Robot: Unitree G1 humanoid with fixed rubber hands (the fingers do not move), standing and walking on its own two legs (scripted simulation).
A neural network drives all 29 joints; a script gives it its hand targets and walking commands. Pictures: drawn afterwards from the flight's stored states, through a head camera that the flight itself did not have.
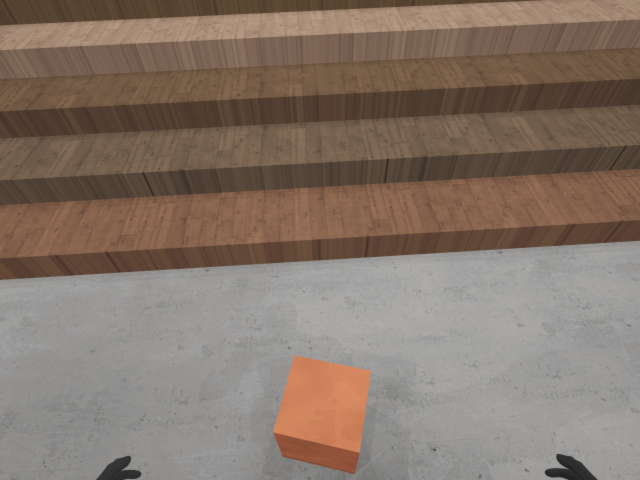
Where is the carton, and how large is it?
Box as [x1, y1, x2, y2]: [273, 355, 370, 473]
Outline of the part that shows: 294,355 273,431 282,455 354,473 359,453 370,371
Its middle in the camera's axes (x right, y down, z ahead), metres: +0.01 +0.48 +1.08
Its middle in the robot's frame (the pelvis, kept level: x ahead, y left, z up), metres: +0.39 +0.03 -0.66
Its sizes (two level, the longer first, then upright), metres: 0.210 0.200 0.250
